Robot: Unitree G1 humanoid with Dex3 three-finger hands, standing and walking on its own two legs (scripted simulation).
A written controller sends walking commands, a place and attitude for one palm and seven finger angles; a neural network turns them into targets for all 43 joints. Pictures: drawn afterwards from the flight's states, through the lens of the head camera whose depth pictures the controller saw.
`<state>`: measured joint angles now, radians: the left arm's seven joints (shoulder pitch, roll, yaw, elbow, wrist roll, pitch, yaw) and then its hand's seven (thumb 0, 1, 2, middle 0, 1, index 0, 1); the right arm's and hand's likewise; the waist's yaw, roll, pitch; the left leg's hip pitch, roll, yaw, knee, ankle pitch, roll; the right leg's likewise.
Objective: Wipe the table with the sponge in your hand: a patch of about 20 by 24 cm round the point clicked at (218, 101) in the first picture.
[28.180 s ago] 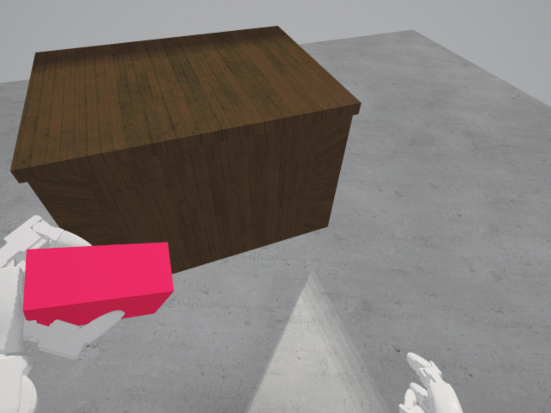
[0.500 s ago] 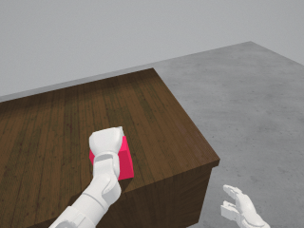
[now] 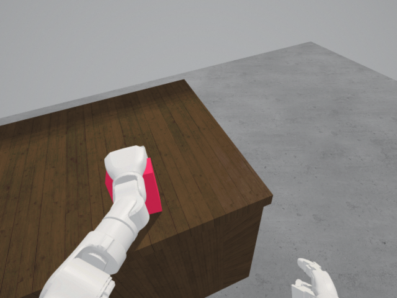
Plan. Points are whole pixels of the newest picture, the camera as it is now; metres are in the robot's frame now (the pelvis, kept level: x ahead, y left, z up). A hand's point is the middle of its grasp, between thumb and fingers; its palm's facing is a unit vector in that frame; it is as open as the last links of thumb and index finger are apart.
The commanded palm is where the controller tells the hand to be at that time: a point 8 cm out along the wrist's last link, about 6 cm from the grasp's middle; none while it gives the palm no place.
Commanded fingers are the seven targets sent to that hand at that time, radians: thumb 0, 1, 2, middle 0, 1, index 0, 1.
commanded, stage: wipe forward along the third lane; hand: left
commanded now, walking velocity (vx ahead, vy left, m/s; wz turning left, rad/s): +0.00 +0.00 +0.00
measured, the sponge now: (137, 196) +0.35 +0.19 +0.00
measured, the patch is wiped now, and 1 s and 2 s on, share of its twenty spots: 0.95 1.00 1.00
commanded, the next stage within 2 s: wipe back along the third lane in 0.94 s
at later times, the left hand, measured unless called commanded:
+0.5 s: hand (131, 162) +0.42 +0.21 +0.05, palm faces -0.08 -0.02 -1.00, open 10.1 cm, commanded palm +0.40 +0.22 +0.08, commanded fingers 0.00 0.10 1.30 -1.20 -1.60 -1.20 -1.60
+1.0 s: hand (127, 148) +0.46 +0.23 +0.05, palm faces -0.10 -0.01 -1.00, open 10.1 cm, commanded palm +0.45 +0.24 +0.08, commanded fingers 0.00 0.10 1.30 -1.20 -1.60 -1.20 -1.60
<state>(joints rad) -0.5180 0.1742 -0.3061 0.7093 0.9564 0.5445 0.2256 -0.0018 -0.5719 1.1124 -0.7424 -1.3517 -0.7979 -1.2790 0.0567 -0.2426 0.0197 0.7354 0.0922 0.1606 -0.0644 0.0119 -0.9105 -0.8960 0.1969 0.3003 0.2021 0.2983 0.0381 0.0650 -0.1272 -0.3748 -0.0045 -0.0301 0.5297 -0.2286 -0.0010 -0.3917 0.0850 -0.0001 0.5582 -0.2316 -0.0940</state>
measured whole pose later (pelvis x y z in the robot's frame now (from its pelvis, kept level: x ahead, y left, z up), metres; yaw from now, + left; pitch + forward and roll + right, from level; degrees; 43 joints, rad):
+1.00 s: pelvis +0.02 +0.02 +0.00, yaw -1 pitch +12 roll +0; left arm -0.84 0.30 -0.16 1.10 0.99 0.41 0.26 0.02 -0.58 1.11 -0.75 -1.36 -0.80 -1.29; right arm 0.17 -0.26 0.01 0.76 0.08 0.12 -0.05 0.01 -0.91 -0.90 0.20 0.30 0.20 0.30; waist -0.06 0.05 -0.14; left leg -0.53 -0.01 -0.03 0.56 -0.25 0.00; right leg -0.52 0.09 0.01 0.54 -0.23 -0.07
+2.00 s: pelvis +0.06 +0.05 +0.00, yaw +0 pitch +5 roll -1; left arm -0.40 0.13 -0.48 0.48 0.99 0.68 0.25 -0.01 -0.49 1.09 -0.64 -1.46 -0.69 -1.41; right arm -0.01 -0.23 0.02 0.68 0.09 0.28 0.06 0.01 -0.91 -0.90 0.20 0.30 0.20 0.30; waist 0.07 0.05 -0.16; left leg -0.31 -0.05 -0.03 0.53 -0.31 0.04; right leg -0.30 0.05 0.02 0.51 -0.30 -0.03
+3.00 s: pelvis +0.04 +0.02 +0.00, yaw -1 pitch +1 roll +1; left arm -0.18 0.16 -0.49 0.25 1.00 0.69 0.22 0.01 -0.49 1.08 -0.65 -1.44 -0.71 -1.39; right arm -0.05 -0.25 0.02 0.67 0.10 0.23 0.08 0.01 -0.91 -0.90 0.19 0.30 0.20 0.30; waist 0.09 0.08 -0.13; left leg -0.25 -0.02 -0.02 0.52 -0.29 0.00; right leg -0.26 0.08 0.02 0.54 -0.29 -0.08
